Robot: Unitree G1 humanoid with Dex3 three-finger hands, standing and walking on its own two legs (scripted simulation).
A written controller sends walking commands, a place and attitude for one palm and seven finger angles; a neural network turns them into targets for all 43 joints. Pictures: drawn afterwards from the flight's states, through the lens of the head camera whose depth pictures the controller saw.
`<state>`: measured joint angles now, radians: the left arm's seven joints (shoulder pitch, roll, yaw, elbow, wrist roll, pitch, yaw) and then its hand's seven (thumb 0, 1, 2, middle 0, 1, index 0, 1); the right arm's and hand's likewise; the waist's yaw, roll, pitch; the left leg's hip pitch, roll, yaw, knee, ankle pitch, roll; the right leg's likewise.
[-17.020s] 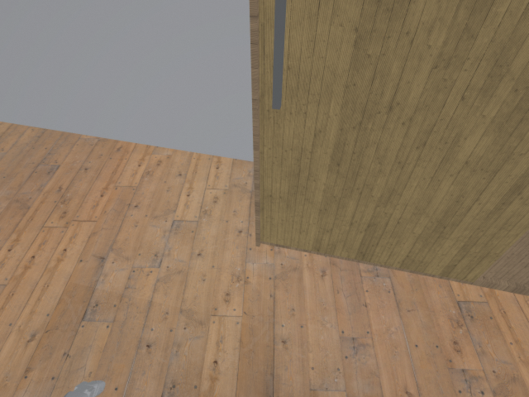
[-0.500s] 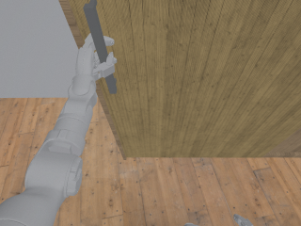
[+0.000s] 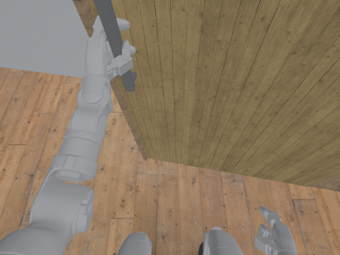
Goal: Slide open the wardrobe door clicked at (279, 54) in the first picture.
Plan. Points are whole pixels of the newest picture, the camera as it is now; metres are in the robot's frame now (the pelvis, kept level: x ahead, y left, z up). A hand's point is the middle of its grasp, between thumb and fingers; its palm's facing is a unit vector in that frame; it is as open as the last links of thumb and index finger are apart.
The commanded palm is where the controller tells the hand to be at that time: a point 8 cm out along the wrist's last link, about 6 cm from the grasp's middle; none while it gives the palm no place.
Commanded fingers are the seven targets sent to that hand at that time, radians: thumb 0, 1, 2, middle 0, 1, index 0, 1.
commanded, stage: step sideways, sliding the door along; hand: left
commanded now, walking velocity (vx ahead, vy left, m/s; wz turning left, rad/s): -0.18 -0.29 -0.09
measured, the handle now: (120, 42) +0.51 +0.19 +0.15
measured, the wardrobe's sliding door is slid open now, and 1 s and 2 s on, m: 0.01 0.25 0.57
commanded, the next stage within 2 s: none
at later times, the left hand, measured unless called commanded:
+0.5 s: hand (169, 62) +0.46 +0.08 +0.15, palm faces +0.33 -0.94 -0.11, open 6.5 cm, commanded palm +0.42 +0.05 +0.15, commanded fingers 0.00 0.90 0.90 -0.45 -1.40 -0.45 -1.40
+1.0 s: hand (247, 73) +0.45 -0.08 +0.15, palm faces +0.26 -0.96 -0.04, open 6.7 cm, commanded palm +0.42 -0.10 +0.14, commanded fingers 0.00 0.90 0.90 -0.45 -1.40 -0.45 -1.40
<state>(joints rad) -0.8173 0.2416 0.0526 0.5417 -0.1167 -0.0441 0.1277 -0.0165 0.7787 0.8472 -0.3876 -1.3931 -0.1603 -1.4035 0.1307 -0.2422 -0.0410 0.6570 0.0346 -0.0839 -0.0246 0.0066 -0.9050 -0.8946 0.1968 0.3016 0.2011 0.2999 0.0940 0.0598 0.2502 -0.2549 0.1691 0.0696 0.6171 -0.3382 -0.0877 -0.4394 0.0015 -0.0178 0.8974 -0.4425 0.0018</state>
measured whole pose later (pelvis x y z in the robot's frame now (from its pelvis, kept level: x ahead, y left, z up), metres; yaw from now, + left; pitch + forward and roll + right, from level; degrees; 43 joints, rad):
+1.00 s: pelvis +0.09 -0.24 +0.01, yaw +1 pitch -2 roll -1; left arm -0.32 0.10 0.05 -0.01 -0.04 -0.12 0.18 0.00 0.79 0.83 -0.38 -1.39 -0.07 -1.31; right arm 0.11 -0.21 -0.03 0.54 0.01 -0.11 0.03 0.01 -0.91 -0.90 0.19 0.30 0.20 0.30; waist 0.11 0.04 0.26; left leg -0.18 0.16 0.12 0.54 -0.32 -0.08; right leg -0.47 0.03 -0.02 0.90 -0.42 0.01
